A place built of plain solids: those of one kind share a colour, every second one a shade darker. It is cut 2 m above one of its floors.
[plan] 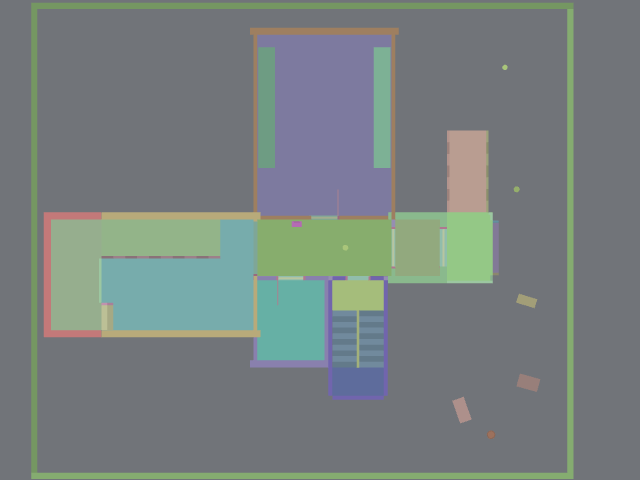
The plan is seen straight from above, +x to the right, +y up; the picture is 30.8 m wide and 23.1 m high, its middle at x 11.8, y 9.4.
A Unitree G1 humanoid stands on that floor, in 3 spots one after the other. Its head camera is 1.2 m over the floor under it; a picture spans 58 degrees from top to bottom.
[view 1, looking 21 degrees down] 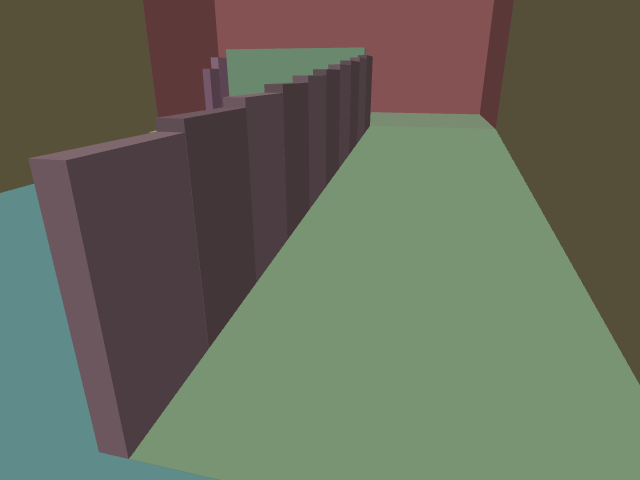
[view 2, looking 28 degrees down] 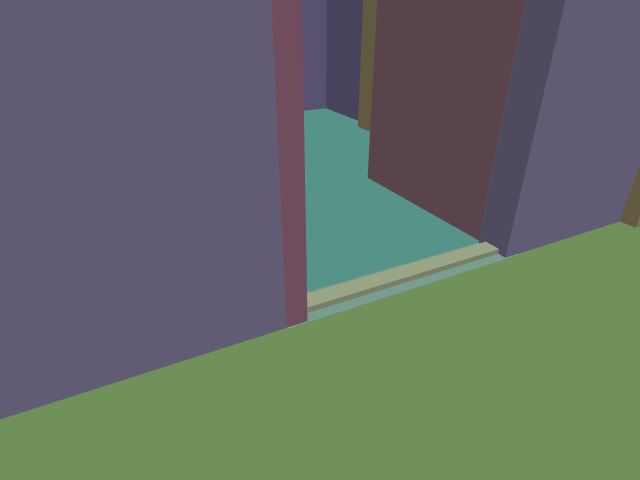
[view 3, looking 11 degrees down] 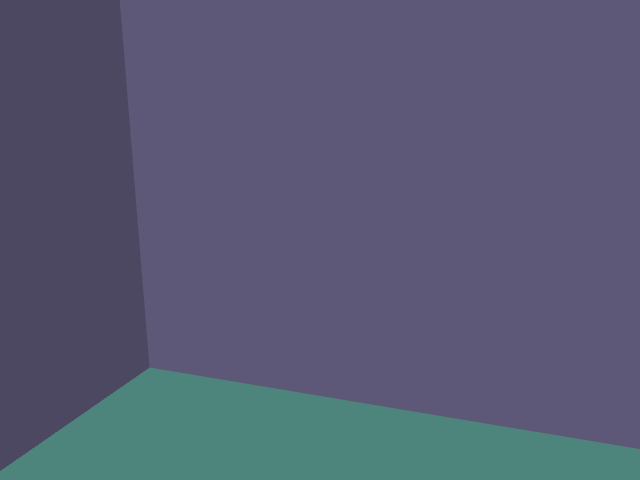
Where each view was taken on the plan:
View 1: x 7.90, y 9.51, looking -166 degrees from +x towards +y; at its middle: ramp_tramp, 2.94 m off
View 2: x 11.63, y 9.03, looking -117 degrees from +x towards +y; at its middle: floor_store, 2.55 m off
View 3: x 10.40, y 5.54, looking -73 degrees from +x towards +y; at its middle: wall_store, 2.05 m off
